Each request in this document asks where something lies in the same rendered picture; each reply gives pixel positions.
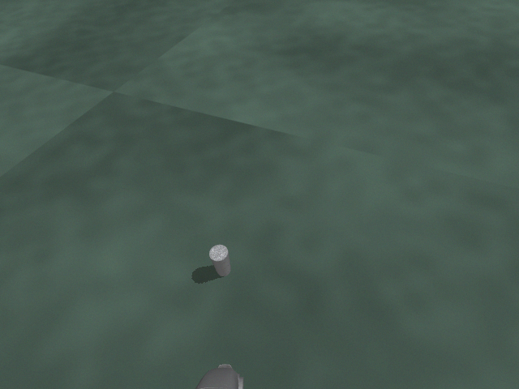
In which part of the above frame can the cup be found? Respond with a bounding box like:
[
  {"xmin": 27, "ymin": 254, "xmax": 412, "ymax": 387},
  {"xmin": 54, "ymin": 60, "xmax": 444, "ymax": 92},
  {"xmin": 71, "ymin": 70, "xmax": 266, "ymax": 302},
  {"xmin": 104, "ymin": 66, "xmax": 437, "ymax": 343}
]
[{"xmin": 209, "ymin": 245, "xmax": 231, "ymax": 276}]

